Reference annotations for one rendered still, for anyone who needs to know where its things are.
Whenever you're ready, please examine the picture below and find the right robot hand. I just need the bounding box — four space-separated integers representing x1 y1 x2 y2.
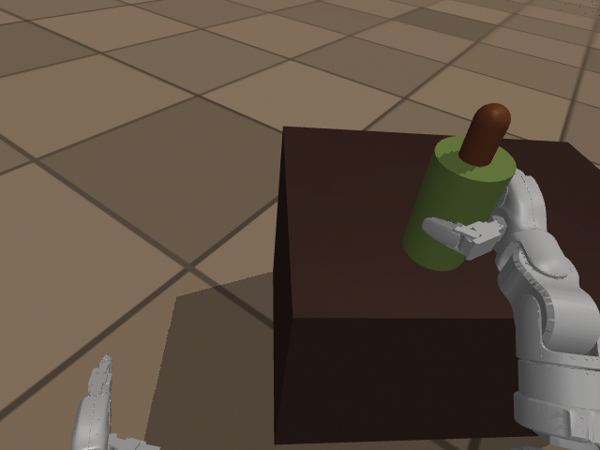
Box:
422 169 548 261

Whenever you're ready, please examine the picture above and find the left robot hand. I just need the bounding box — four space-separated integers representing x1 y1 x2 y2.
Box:
70 354 161 450

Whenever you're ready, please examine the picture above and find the right robot arm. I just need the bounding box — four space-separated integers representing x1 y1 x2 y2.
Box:
495 230 600 450

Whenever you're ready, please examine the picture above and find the bottle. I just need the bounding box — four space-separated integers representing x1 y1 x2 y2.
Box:
402 103 517 271

